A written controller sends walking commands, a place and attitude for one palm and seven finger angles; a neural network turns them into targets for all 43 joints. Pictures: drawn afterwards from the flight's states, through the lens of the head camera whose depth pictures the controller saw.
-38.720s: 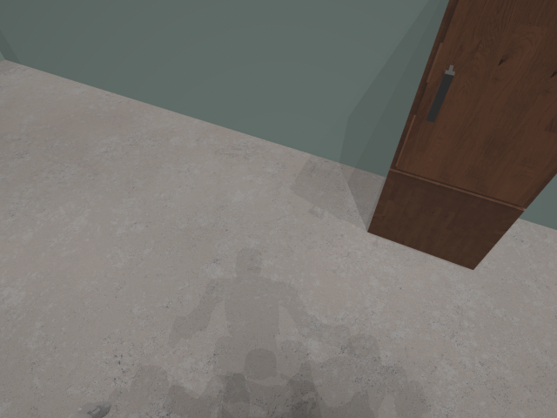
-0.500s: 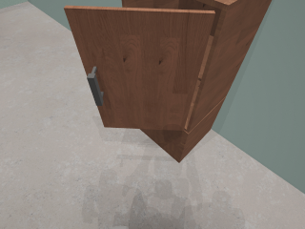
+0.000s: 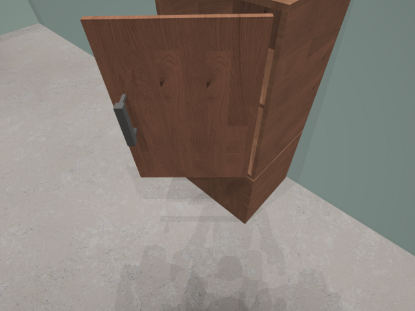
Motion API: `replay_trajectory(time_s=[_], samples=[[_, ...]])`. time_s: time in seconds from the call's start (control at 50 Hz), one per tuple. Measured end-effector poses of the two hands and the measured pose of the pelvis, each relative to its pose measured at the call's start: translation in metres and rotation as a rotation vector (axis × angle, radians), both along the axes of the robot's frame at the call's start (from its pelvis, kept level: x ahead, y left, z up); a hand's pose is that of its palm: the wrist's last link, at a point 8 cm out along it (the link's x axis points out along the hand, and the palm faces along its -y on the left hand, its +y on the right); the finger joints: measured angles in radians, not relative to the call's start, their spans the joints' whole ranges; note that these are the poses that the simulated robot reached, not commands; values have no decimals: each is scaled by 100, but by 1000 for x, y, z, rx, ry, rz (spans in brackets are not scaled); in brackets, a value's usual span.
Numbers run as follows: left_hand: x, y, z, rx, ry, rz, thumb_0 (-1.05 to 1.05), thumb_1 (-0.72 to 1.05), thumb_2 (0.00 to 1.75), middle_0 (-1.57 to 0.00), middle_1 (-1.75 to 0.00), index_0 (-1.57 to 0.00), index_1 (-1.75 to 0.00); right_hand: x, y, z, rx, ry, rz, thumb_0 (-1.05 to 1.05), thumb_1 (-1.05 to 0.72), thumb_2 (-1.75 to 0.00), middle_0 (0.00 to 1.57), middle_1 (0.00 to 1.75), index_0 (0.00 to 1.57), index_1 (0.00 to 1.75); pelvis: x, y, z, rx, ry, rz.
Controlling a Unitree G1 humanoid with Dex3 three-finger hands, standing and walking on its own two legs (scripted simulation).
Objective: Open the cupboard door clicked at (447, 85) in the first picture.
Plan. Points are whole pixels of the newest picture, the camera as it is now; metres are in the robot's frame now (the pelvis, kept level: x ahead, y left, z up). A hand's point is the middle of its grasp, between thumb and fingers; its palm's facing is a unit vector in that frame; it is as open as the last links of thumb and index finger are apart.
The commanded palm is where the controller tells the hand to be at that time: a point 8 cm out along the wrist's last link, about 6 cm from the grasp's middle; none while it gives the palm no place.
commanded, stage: come to a stop and stand still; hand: left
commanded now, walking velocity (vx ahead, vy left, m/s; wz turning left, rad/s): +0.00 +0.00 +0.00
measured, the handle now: (127, 120) +0.60 +0.27 -0.01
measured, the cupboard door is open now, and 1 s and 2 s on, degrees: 42 42 42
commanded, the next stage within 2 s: look again from close up in 0.24 s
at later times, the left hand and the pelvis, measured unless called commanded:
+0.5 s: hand out of the picture +0.01 +0.17 -0.16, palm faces -0.01 -0.98 -0.21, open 7.4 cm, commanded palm none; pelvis +0.00 -0.02 +0.01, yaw +0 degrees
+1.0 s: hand out of the picture +0.05 +0.19 -0.16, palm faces +0.00 -0.97 -0.24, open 7.4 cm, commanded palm none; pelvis +0.02 -0.01 +0.01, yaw +0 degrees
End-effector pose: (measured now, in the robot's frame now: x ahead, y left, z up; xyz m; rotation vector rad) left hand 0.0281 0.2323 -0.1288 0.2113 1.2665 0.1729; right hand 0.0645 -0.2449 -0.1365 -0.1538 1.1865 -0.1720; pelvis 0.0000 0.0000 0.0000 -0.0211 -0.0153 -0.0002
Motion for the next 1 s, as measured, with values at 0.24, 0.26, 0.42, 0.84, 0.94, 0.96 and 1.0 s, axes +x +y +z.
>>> replay_trajectory(time_s=[0.24,0.26,0.42,0.84,0.94,0.96,1.0], samples=[[-8,-16,2,-32,-11,-17,1,91,89,-20,-30,-20,-29,-50,5,2,30,84,-2,0,-92,-90,20,30,20,30,-9,-12,7,22,-4,-4],[-9,-16,2,-33,-2,-18,1,91,89,-20,-30,-20,-29,-54,5,2,31,94,-5,0,-92,-90,20,30,20,30,-8,-13,7,23,-3,-4],[-19,-17,0,-41,58,-12,1,90,89,-20,-30,-20,-29,-76,2,5,27,184,-15,0,-91,-90,20,30,20,30,-2,-17,11,24,1,-7],[5,-7,1,-30,61,-8,1,90,89,-20,-30,-20,-29,-6,-9,14,-18,88,30,0,-91,-90,20,30,20,30,18,-15,14,30,0,-12],[13,-2,3,-22,51,-8,1,90,89,-20,-30,-20,-29,9,-11,16,-26,67,46,0,-91,-90,20,30,20,30,22,-14,15,31,4,-10],[14,-1,3,-20,50,-7,1,90,89,-20,-30,-20,-29,11,-12,17,-28,65,49,0,-91,-90,20,30,20,30,23,-14,15,31,5,-9],[16,1,4,-15,47,-5,1,90,89,-20,-30,-20,-29,14,-13,17,-31,64,54,0,-91,-90,20,30,20,30,24,-13,15,32,6,-8]])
